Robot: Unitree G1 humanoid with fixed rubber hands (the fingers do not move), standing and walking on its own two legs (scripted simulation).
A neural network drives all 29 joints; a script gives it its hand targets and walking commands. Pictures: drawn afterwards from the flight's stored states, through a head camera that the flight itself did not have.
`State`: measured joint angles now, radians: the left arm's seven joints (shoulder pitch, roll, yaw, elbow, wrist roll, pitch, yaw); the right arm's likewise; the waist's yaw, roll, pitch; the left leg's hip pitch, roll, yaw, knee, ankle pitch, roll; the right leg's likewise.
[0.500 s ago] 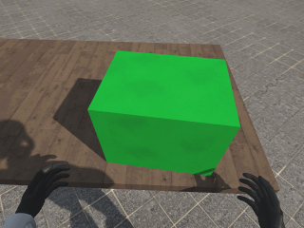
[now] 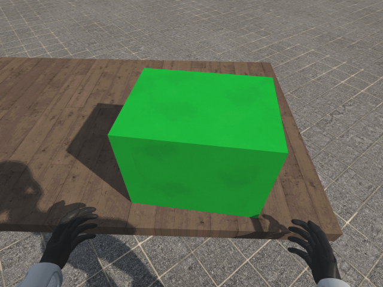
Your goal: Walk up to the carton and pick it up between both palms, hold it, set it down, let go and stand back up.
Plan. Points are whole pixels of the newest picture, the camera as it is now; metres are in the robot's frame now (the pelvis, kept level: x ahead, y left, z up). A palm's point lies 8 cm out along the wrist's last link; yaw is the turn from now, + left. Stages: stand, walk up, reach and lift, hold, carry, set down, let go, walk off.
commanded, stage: set down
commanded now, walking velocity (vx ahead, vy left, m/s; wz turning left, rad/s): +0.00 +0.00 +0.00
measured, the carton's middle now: (199, 141) +0.43 +0.01 +0.08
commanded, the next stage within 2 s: let go in 1.16 s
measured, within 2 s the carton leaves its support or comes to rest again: neither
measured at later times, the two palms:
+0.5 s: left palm (62, 247) +0.20 +0.27 +0.03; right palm (325, 269) +0.17 -0.21 +0.02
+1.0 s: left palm (67, 243) +0.20 +0.26 +0.04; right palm out of the picture +0.10 -0.24 -0.03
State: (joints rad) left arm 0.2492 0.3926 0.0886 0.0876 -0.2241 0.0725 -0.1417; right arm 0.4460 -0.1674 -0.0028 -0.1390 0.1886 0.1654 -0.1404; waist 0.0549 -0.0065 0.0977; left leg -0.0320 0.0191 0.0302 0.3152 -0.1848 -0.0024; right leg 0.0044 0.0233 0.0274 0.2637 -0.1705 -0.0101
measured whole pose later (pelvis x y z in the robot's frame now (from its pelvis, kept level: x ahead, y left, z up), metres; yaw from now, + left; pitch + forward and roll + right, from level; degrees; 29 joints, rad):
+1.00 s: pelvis -0.09 +0.04 -0.01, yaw -4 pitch -11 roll +1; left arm -0.25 0.22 0.07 0.53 0.03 0.39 0.01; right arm 0.04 -0.36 -0.06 0.53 0.03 0.25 0.18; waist 0.02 0.02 0.05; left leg -0.10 -0.04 0.10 0.43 -0.25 0.04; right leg -0.14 -0.03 0.09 0.47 -0.25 -0.01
